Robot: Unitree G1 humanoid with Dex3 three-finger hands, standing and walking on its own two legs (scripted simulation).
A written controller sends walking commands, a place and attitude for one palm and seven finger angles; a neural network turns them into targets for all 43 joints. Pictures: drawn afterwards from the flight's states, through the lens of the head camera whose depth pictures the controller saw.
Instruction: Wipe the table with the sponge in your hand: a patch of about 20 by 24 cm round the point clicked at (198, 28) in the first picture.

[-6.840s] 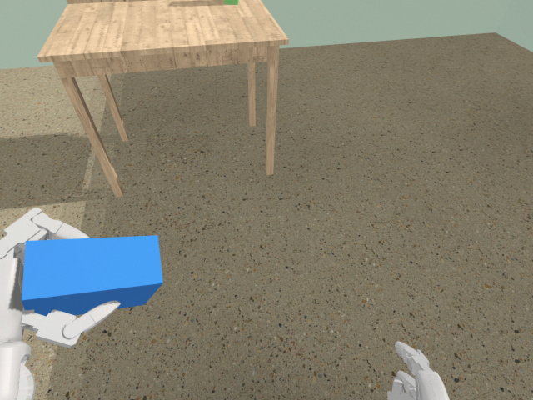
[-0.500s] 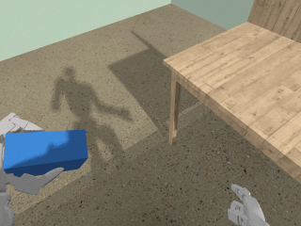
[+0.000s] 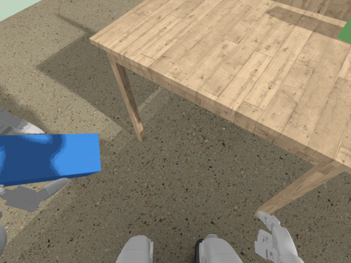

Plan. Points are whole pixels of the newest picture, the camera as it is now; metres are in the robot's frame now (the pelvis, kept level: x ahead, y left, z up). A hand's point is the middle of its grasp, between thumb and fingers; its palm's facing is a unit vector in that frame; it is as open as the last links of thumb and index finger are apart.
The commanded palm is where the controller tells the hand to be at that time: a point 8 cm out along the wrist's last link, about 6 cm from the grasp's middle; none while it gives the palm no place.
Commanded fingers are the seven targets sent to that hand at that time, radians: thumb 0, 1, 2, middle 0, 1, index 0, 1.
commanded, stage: turn to face it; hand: left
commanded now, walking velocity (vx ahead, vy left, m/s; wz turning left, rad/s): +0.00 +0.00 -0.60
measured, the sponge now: (64, 159) +0.26 +0.19 +0.16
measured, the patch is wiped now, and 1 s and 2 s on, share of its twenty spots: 0.00 0.00 0.00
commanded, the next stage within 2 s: take the last steps up to it in 1.62 s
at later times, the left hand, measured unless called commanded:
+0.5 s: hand (138, 168) +0.24 +0.07 +0.18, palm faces +0.06 -0.88 -0.48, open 10.1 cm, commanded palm +0.19 +0.15 +0.20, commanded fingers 0.00 0.10 1.30 -1.20 -1.60 -1.20 -1.60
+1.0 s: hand (189, 196) +0.20 -0.01 +0.18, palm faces -0.13 -0.86 -0.50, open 10.1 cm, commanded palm +0.18 +0.05 +0.20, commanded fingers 0.00 0.10 1.30 -1.20 -1.60 -1.20 -1.60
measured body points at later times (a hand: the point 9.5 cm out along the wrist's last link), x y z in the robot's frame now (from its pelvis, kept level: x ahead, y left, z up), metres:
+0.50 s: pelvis -0.05 -0.07 +0.00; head -0.01 -0.11 +0.45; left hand +0.23 +0.11 +0.21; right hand +0.05 -0.32 -0.10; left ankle -0.02 +0.10 -0.66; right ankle -0.02 -0.15 -0.71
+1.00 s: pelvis -0.11 -0.08 +0.01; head -0.09 -0.11 +0.46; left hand +0.20 +0.04 +0.21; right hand -0.09 -0.37 -0.08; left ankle -0.05 +0.08 -0.71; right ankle -0.12 -0.17 -0.69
